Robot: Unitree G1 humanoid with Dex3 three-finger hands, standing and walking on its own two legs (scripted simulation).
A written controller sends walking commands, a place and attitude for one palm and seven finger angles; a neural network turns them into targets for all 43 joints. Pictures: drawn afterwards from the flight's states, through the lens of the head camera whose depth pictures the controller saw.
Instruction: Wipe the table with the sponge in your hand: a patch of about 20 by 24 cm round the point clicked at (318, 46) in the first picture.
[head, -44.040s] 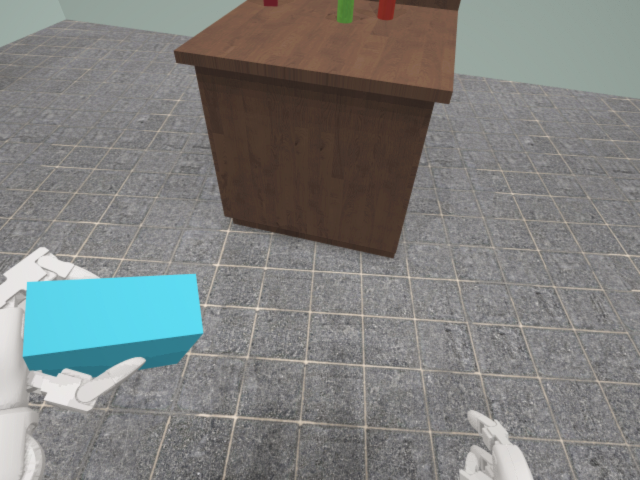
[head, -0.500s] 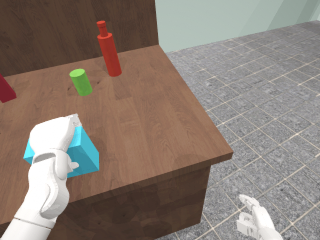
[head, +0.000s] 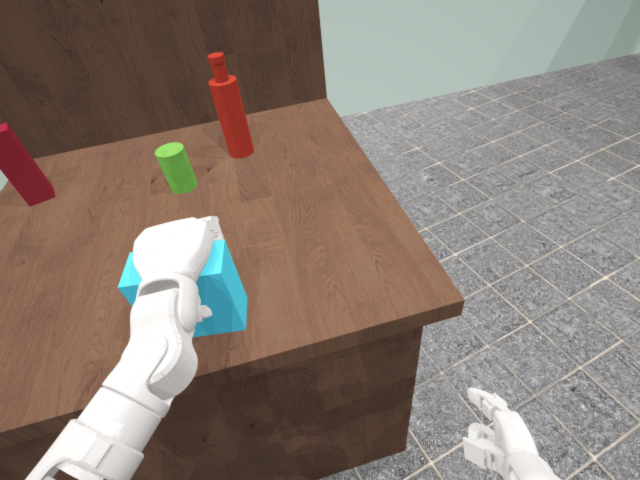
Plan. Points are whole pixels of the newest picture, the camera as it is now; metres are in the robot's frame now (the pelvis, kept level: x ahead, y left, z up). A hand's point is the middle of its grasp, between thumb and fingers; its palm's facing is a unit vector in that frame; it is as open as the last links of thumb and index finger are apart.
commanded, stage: slide across to the third lane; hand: left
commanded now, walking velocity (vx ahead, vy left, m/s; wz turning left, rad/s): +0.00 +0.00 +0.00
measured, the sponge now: (195, 302) +0.31 +0.24 +0.06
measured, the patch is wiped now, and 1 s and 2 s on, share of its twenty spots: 0.60 0.75 1.00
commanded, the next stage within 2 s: wipe forward along the third lane in 0.02 s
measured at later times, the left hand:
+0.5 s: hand (209, 257) +0.35 +0.21 +0.12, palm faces -0.02 -0.04 -1.00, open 9.8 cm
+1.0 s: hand (213, 232) +0.39 +0.23 +0.12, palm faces -0.08 +0.02 -1.00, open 9.9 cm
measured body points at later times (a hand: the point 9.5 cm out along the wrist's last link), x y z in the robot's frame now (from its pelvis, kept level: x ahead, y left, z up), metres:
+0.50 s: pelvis -0.01 -0.02 +0.00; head -0.03 -0.07 +0.44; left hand +0.34 +0.21 +0.17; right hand +0.19 -0.25 -0.11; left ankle -0.01 +0.13 -0.74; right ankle +0.00 -0.11 -0.74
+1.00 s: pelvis -0.03 -0.05 -0.01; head -0.02 -0.09 +0.44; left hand +0.39 +0.22 +0.17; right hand +0.07 -0.31 -0.15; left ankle -0.01 +0.12 -0.74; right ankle +0.00 -0.11 -0.74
